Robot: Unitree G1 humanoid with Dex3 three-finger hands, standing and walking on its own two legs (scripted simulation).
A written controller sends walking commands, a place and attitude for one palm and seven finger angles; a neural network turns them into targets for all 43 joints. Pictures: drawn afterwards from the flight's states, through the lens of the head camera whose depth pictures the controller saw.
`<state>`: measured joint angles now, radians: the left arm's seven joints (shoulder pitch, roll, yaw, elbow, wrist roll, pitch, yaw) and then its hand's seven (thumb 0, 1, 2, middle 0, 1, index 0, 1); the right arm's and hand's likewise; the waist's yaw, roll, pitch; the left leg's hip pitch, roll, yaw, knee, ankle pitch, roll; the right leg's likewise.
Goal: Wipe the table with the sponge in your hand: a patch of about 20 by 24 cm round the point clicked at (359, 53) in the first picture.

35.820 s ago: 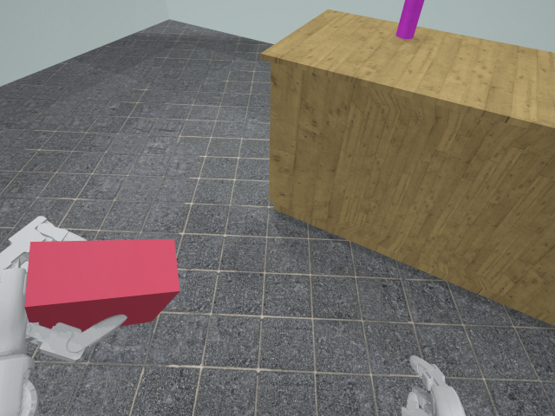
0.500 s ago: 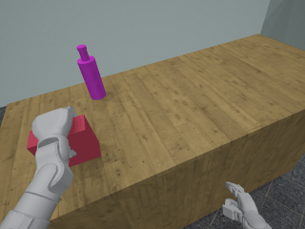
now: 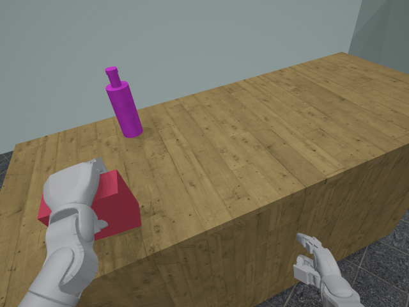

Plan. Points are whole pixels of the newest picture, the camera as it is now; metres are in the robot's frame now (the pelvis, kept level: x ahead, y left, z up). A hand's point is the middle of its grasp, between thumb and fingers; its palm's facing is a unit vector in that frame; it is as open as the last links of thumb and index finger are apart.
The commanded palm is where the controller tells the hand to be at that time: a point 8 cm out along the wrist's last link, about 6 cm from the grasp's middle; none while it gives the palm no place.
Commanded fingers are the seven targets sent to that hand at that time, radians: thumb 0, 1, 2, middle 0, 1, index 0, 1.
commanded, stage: wipe back along the middle lane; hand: left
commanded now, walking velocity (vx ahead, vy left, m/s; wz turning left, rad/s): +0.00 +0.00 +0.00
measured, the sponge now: (100, 215) +0.26 +0.26 +0.08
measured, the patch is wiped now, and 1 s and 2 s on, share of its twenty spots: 0.60 0.60 0.80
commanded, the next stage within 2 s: slide across to the third lane in 0.12 s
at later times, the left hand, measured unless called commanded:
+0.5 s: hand (100, 205) +0.25 +0.23 +0.13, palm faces +0.18 -0.11 -0.98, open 10.2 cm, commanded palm +0.21 +0.20 +0.18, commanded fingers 0.00 0.10 1.30 -1.20 -1.60 -1.20 -1.60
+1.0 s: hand (133, 194) +0.27 +0.17 +0.14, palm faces +0.19 -0.20 -0.96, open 10.1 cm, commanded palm +0.24 +0.17 +0.19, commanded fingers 0.00 0.10 1.30 -1.20 -1.60 -1.20 -1.60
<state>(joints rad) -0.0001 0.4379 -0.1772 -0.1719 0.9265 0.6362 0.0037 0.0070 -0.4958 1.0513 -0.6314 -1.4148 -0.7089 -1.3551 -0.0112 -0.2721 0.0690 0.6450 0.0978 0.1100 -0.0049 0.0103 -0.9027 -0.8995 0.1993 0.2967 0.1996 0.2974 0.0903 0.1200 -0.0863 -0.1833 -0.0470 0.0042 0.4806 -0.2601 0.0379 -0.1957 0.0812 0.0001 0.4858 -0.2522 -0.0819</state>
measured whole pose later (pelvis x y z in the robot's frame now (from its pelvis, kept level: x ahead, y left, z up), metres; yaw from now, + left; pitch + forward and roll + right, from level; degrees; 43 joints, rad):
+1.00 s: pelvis -0.02 -0.02 +0.00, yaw +0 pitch -5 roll +1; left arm -0.18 0.34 -0.33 -0.10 0.87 0.67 0.02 -0.02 -0.52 1.05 -0.67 -1.37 -0.77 -1.27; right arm -0.02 -0.25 0.07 0.67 0.09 0.08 -0.02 0.01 -0.90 -0.90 0.20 0.30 0.20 0.30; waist 0.10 0.11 -0.06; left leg -0.16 -0.03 -0.01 0.47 -0.23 0.01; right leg -0.17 0.10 -0.01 0.47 -0.22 -0.11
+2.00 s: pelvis -0.02 -0.04 +0.00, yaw +0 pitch +1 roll +2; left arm -0.59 0.39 -0.19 0.60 0.93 0.53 -0.03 0.01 -0.54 1.07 -0.70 -1.34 -0.78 -1.28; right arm 0.07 -0.28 0.06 0.71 0.09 0.08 -0.08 0.01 -0.90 -0.90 0.20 0.30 0.20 0.30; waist 0.03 0.08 -0.11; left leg -0.29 -0.01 -0.03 0.49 -0.23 0.01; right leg -0.29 0.12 -0.02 0.48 -0.21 -0.14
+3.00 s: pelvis +0.01 +0.01 +0.00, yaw +0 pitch +5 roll +0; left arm -0.71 0.33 -0.23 0.75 0.95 0.51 0.10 0.01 -0.54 1.08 -0.68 -1.35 -0.75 -1.32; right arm 0.15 -0.27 0.04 0.73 0.10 0.12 -0.04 0.01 -0.90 -0.90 0.20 0.30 0.20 0.30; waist 0.03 0.07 -0.15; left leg -0.30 -0.06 -0.02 0.44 -0.23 0.05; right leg -0.29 0.07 0.00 0.41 -0.21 -0.06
